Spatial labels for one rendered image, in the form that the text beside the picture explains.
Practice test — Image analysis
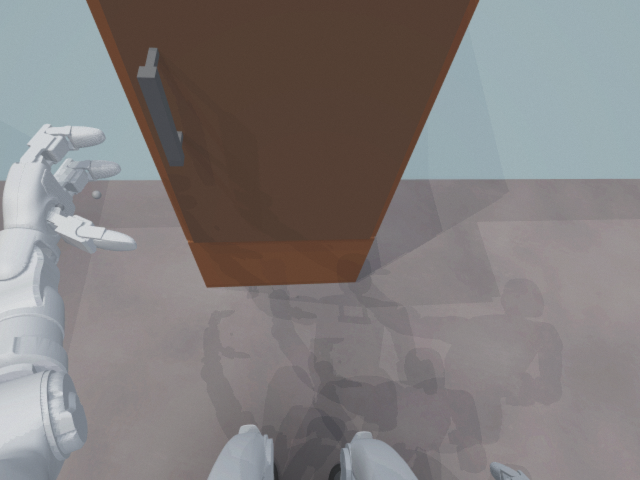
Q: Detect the robot left forearm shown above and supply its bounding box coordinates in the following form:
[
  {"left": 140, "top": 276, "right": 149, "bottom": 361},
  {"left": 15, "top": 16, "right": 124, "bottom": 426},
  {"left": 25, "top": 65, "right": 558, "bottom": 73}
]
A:
[{"left": 0, "top": 228, "right": 68, "bottom": 384}]

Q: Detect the robot right thigh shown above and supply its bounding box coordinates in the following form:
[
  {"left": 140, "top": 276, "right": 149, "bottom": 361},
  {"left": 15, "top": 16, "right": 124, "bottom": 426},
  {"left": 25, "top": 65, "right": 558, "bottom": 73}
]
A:
[{"left": 340, "top": 439, "right": 418, "bottom": 480}]

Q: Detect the robot left upper arm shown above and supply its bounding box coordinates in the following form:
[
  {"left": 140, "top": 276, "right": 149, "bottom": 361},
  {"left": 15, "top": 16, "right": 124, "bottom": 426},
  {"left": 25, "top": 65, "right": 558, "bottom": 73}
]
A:
[{"left": 0, "top": 370, "right": 88, "bottom": 480}]

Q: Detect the cupboard door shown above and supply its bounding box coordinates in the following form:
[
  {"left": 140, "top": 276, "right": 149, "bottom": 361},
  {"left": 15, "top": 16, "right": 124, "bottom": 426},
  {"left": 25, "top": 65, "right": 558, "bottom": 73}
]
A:
[{"left": 99, "top": 0, "right": 470, "bottom": 243}]

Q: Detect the handle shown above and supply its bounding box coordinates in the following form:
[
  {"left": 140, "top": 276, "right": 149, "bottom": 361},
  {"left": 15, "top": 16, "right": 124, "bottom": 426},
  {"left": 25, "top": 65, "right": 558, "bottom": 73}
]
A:
[{"left": 137, "top": 48, "right": 185, "bottom": 166}]

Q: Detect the left robot shin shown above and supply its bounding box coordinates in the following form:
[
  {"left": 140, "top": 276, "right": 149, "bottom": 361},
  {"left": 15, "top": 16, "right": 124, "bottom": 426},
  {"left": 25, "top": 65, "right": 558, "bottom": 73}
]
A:
[{"left": 238, "top": 425, "right": 261, "bottom": 434}]

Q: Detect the left robot hand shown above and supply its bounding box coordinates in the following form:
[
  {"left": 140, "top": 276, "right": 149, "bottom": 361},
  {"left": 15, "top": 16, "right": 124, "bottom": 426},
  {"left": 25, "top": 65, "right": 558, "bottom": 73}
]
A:
[{"left": 2, "top": 124, "right": 137, "bottom": 254}]

